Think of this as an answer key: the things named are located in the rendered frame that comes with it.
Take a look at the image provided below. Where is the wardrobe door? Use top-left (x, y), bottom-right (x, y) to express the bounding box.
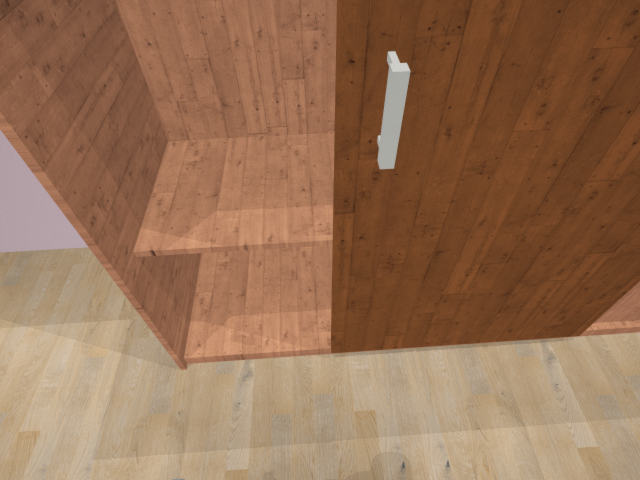
top-left (594, 282), bottom-right (640, 323)
top-left (331, 0), bottom-right (640, 353)

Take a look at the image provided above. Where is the handle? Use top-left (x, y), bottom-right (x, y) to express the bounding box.
top-left (377, 51), bottom-right (411, 169)

